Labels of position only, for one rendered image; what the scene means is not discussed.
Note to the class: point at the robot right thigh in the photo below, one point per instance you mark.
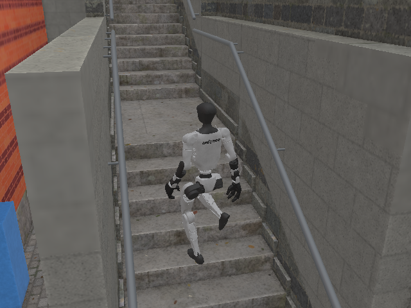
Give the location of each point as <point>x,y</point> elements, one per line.
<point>219,183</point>

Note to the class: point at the robot left upper arm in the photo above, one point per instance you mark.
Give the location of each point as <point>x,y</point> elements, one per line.
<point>188,141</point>

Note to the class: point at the robot left hand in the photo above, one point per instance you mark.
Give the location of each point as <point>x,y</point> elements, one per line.
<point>169,191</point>

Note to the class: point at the robot left foot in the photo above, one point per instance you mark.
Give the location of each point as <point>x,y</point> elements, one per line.
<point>198,259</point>

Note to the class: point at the robot left forearm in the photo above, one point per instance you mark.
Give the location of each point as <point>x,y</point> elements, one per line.
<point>177,176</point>

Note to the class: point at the robot right upper arm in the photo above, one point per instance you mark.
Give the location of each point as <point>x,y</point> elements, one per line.
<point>227,142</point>

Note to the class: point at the robot right hand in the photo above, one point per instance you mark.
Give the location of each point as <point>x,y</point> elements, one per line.
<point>234,188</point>

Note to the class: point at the robot right forearm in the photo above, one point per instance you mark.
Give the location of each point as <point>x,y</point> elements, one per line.
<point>234,171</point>

